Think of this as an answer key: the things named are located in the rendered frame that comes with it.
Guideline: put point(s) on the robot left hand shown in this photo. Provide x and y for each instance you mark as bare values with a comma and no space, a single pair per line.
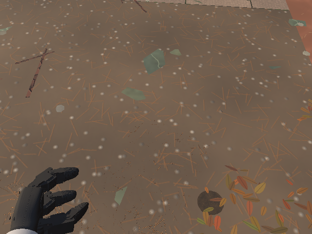
33,204

